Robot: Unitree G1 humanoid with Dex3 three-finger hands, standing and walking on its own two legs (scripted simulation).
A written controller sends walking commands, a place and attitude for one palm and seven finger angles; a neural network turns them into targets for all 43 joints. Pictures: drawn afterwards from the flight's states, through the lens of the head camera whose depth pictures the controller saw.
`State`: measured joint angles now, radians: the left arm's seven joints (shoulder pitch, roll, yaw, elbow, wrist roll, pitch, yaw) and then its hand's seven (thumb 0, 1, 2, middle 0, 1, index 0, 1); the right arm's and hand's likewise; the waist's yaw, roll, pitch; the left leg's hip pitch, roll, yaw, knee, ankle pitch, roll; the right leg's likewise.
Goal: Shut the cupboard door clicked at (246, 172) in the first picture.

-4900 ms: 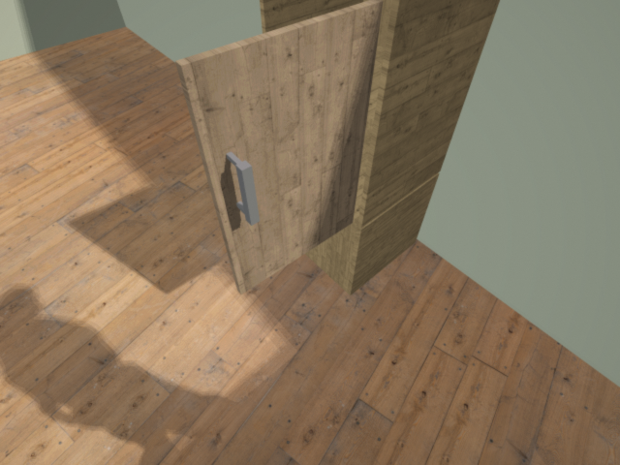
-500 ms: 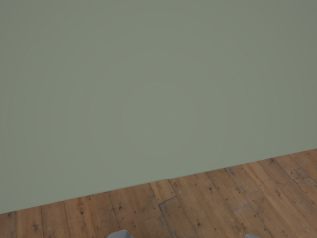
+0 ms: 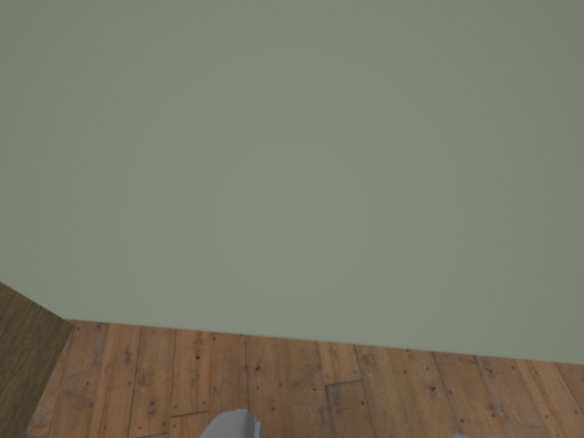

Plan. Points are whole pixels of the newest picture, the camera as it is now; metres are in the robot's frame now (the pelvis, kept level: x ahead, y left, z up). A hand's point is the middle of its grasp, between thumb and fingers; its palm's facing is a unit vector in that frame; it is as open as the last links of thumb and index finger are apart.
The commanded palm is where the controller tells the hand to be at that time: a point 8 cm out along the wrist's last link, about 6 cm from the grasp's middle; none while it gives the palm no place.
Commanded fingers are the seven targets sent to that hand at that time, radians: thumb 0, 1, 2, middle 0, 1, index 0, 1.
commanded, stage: turn to face it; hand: left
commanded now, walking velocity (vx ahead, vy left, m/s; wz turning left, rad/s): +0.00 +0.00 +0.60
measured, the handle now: out of the picture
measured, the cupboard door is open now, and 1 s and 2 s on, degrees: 88 88 88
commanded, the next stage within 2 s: none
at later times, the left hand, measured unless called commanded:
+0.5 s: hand out of the picture +0.07 +0.20 -0.16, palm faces +0.28 -0.91 -0.30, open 7.4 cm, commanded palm none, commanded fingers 0.00 0.90 0.90 -0.20 -0.30 -0.20 -0.30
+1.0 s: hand out of the picture -0.04 +0.17 -0.19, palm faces +0.60 -0.77 -0.24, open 7.4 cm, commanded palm none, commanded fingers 0.00 0.90 0.90 -0.20 -0.30 -0.20 -0.30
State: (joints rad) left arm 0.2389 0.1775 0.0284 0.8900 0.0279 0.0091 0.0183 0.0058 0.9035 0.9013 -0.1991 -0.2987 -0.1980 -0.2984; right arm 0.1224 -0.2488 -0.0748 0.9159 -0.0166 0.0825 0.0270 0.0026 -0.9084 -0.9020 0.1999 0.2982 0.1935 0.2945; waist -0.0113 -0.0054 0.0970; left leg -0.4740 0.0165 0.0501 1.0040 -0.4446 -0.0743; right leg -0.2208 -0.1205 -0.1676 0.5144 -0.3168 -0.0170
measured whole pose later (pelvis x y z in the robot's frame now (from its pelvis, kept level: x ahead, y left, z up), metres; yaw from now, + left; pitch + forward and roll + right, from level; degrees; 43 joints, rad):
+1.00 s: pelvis +0.03 -0.04 -0.01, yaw +36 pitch +1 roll +0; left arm 0.19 0.26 0.07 0.92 0.02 0.07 0.01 0.01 0.91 0.90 -0.20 -0.30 -0.20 -0.30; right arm 0.12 -0.22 -0.05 0.89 -0.02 0.03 0.01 0.00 -0.91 -0.90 0.20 0.30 0.20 0.29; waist 0.00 -0.06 0.10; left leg -0.33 -0.01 0.05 0.60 -0.29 0.03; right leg -0.45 -0.11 -0.08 1.09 -0.50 0.07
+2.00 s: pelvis +0.07 -0.07 +0.00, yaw +71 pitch +2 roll -1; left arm 0.15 0.26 0.06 0.90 0.02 0.06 0.01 0.01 0.91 0.90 -0.20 -0.30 -0.19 -0.30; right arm 0.17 -0.20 -0.03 0.93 -0.03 0.03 -0.01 0.00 -0.90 -0.90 0.20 0.30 0.20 0.30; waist 0.00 -0.02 0.08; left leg -0.26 -0.03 -0.03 0.46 -0.23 0.04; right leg -0.47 -0.08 0.00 1.00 -0.40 0.09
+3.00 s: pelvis +0.11 +0.06 -0.01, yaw +88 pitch +0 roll +2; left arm 0.14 0.18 0.04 0.96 0.03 -0.01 -0.03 0.01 0.91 0.90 -0.20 -0.30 -0.19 -0.30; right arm 0.40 -0.16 -0.01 1.09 -0.03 -0.02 -0.01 0.00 -0.90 -0.90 0.20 0.30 0.20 0.30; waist -0.03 0.01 0.05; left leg -0.02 -0.06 0.03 0.42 -0.40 0.04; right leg -0.39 -0.08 -0.11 0.61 -0.26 0.01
